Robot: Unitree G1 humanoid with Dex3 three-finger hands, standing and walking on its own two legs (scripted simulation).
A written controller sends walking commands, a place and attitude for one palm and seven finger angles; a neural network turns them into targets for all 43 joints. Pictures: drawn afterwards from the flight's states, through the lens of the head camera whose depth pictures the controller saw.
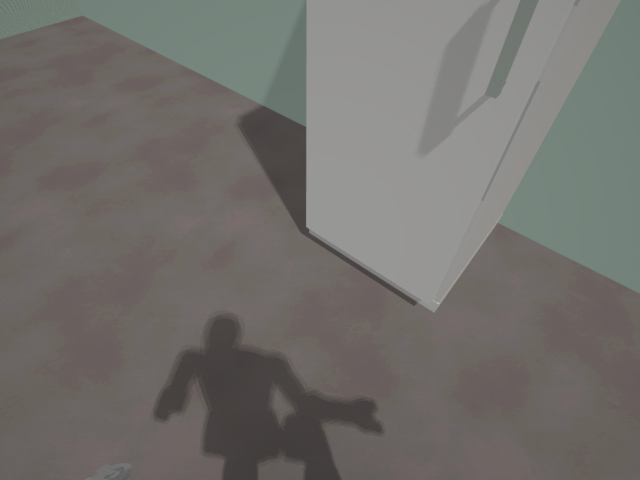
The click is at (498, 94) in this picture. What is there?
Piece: fridge door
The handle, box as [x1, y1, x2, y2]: [485, 0, 538, 98]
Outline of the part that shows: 538,0 520,0 485,94 495,98 500,93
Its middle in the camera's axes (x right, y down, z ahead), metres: +0.34 -0.37 +0.65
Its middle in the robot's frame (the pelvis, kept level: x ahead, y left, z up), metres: +0.79 -0.29 +0.24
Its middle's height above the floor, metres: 1.01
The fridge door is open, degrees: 0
